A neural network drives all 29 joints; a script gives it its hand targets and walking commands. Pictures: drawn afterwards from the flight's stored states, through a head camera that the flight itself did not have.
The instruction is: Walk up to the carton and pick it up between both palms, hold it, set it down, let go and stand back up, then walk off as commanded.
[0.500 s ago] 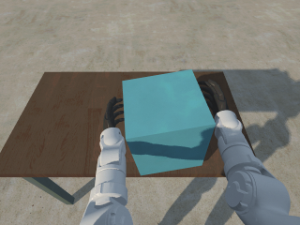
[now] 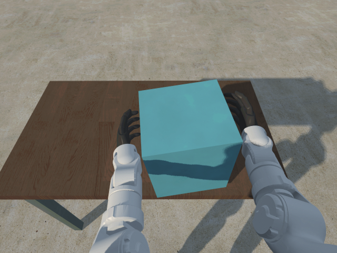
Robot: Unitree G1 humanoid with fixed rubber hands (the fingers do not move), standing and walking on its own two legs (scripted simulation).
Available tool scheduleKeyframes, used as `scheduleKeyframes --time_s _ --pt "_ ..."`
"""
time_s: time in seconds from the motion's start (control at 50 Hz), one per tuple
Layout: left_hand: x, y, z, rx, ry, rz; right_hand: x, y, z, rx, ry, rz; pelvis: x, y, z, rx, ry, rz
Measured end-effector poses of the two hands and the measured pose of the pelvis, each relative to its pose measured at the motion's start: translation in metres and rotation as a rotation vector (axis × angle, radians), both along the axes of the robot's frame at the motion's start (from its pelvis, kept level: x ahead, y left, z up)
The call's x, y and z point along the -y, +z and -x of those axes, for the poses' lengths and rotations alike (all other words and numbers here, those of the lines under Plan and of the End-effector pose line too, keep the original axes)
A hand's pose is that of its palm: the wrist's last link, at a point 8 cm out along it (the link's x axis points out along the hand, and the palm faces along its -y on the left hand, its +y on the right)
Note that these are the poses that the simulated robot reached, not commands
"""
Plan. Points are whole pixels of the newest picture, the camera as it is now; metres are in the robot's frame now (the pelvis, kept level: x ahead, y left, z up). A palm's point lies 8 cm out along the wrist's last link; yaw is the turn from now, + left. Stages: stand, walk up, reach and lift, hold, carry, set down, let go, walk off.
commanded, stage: set down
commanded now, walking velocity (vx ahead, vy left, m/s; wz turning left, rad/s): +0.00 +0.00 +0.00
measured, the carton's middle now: (185, 142) +0.42 +0.00 -0.01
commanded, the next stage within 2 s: none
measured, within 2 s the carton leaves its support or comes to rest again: rests again in 0.70 s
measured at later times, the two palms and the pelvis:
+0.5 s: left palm (126, 142) +0.37 +0.15 +0.05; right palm (247, 125) +0.42 -0.15 +0.07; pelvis +0.00 +0.00 +0.00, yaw +0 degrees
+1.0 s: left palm (121, 142) +0.39 +0.17 +0.01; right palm (240, 125) +0.45 -0.15 +0.03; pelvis +0.00 +0.02 -0.01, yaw -1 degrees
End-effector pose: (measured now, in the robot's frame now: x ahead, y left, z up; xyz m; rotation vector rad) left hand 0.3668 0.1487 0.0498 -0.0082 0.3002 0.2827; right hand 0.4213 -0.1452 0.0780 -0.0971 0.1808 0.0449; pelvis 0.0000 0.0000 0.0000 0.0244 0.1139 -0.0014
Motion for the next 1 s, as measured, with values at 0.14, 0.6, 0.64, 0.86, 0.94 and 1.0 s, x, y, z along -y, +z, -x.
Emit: scheduleKeyframes --time_s 0.14,0.6,0.64,0.86,0.94,1.0 --pt "0.0 0.0 0.0 0.002 -0.001 -0.002 0.0 -0.001 0.0 -0.003 -0.003 -0.01 0.0 0.0 0.0 0.0 0.0 0.0" --pt "0.0 -0.013 -0.007 -0.023 -0.046 -0.037 0.007 -0.016 0.003 -0.058 -0.02 -0.025 -0.001 0.0 0.001 -0.015 -0.002 0.003" --pt "-0.001 -0.018 -0.01 -0.028 -0.052 -0.029 0.007 -0.024 0.003 -0.093 -0.023 -0.025 -0.002 -0.001 0.003 -0.033 -0.004 0.007" --pt "-0.013 -0.037 -0.023 -0.035 -0.042 0.0 -0.003 -0.044 -0.021 -0.165 -0.027 -0.031 -0.012 -0.008 0.005 -0.205 -0.01 0.033" --pt "-0.019 -0.035 -0.025 -0.013 -0.035 -0.012 -0.003 -0.042 -0.029 -0.146 -0.039 -0.048 -0.015 -0.009 0.004 -0.232 -0.01 0.037" --pt "-0.021 -0.036 -0.023 -0.021 -0.035 -0.026 0.002 -0.046 -0.029 -0.162 -0.056 -0.056 -0.015 -0.009 0.004 -0.235 -0.01 0.037"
